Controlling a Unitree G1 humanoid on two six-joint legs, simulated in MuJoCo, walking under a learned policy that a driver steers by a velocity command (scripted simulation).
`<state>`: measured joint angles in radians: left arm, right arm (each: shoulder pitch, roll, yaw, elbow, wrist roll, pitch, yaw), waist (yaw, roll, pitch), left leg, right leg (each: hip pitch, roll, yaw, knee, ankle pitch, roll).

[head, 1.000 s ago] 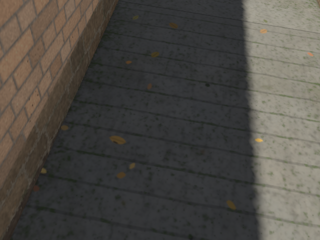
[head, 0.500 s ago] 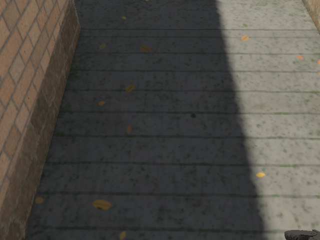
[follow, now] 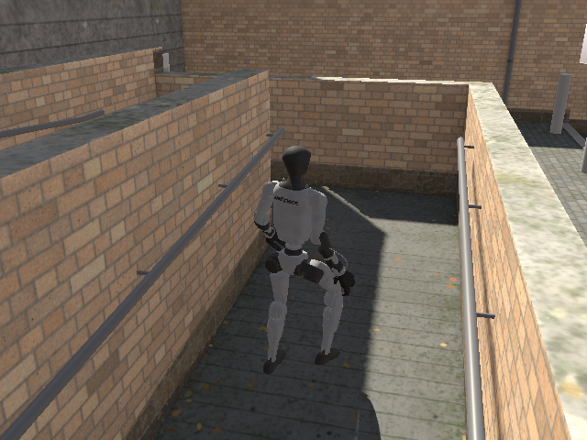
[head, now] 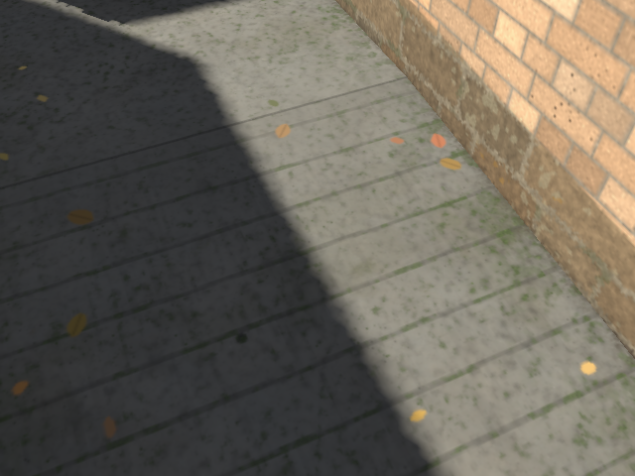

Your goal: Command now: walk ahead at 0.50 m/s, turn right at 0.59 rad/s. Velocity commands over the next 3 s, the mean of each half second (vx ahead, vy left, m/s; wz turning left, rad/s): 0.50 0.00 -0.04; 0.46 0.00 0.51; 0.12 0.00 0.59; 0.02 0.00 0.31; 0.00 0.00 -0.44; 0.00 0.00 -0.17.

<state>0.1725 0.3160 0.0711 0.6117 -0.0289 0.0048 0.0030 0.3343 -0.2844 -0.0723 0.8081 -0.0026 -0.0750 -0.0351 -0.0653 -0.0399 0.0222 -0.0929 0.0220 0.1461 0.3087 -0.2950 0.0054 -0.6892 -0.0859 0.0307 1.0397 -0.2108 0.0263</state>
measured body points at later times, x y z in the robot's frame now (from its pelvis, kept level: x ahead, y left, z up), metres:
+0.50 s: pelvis +0.27 -0.08 +0.02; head +0.28 -0.11 +0.46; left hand +0.28 +0.18 -0.10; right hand +0.42 -0.34 -0.11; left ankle +0.40 +0.10 -0.61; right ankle +0.21 -0.16 -0.73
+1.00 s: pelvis +0.55 -0.03 +0.04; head +0.58 -0.01 +0.49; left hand +0.70 +0.27 -0.02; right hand +0.70 -0.28 -0.06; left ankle +0.53 +0.02 -0.70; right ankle +0.72 -0.19 -0.61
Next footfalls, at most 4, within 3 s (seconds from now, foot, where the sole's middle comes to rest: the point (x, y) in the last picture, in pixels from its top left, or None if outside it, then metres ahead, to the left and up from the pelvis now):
0.18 right None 0.25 -0.16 -0.77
0.72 left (302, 433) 0.58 0.03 -0.74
1.16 right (336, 313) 0.86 -0.07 -0.72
1.58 left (265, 398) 0.66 0.10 -0.73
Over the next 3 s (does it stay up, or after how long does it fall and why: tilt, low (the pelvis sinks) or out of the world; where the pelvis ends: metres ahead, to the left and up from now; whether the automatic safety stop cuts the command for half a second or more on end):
stays up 0.66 -0.02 0.05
